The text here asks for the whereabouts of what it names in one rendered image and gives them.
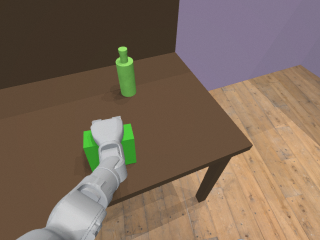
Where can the left robot hand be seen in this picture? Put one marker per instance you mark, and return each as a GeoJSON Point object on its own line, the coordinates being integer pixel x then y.
{"type": "Point", "coordinates": [107, 130]}

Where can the left robot forearm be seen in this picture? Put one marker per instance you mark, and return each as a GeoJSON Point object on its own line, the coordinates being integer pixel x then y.
{"type": "Point", "coordinates": [101, 184]}

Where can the robot left upper arm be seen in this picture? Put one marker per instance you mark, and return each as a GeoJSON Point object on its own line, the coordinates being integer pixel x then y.
{"type": "Point", "coordinates": [78, 218]}

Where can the sponge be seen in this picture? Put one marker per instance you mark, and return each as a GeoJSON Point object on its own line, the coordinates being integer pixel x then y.
{"type": "Point", "coordinates": [91, 148]}

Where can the table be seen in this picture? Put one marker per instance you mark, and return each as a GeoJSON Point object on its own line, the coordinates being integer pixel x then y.
{"type": "Point", "coordinates": [58, 73]}

